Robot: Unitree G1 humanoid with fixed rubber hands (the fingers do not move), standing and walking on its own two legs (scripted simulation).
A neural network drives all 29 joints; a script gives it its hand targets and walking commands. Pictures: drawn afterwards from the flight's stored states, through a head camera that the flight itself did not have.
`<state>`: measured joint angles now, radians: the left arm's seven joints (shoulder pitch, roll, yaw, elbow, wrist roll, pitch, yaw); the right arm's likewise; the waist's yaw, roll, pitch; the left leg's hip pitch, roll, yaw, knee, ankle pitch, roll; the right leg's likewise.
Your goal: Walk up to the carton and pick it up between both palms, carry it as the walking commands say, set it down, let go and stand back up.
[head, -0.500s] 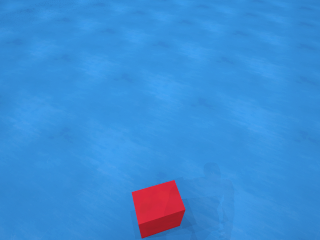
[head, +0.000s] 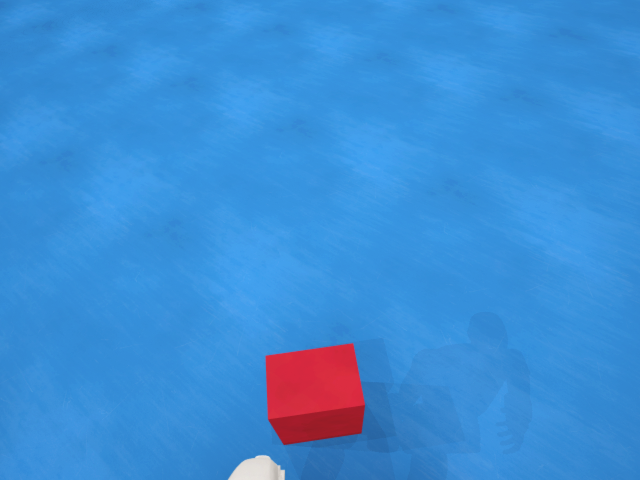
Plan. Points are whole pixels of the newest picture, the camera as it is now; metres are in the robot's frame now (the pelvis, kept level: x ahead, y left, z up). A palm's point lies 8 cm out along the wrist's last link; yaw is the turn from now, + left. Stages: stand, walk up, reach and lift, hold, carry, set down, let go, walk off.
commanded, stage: walk up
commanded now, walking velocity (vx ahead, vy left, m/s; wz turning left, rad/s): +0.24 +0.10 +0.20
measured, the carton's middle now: (316, 397) +0.40 +0.05 -0.63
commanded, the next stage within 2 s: none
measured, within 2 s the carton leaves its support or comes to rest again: neither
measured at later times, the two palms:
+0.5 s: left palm out of the picture +0.02 +0.26 -0.15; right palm (485, 474) +0.14 -0.20 -0.11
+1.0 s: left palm out of the picture +0.03 +0.21 -0.14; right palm out of the picture +0.05 -0.23 -0.14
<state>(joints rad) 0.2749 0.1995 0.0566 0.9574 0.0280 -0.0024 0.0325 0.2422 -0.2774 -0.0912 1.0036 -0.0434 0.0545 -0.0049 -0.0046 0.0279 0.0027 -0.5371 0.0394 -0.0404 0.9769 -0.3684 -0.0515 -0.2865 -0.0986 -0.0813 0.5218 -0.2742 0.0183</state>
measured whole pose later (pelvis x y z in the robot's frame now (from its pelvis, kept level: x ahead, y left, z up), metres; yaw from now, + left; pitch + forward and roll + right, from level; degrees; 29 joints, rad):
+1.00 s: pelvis +0.05 +0.00 +0.01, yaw +3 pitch -1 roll +0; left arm 0.30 0.14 0.01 1.13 0.01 -0.02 0.03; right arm 0.28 -0.18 0.00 1.14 -0.01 0.00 -0.03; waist 0.00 -0.01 0.01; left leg -0.14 0.03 0.09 0.35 -0.19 -0.01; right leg -0.08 0.00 -0.06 0.35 -0.25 -0.02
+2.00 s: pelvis +0.03 +0.01 +0.00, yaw +7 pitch -1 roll -1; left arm 0.29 0.17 0.03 1.08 0.02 0.00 0.06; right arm 0.27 -0.15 -0.03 1.05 -0.01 0.01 -0.04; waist 0.00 0.00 0.02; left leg -0.25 0.01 0.04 0.48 -0.22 0.01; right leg -0.16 -0.03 -0.11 0.45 -0.28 0.00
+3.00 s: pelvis +0.04 +0.05 +0.00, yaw +9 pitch -1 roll +0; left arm 0.28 0.18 0.03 1.10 0.02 0.00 0.03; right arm 0.25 -0.14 -0.03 1.04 0.00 -0.02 -0.04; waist 0.02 -0.03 0.03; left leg -0.14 -0.01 0.10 0.38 -0.22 0.04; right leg -0.10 -0.10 -0.09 0.38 -0.25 0.06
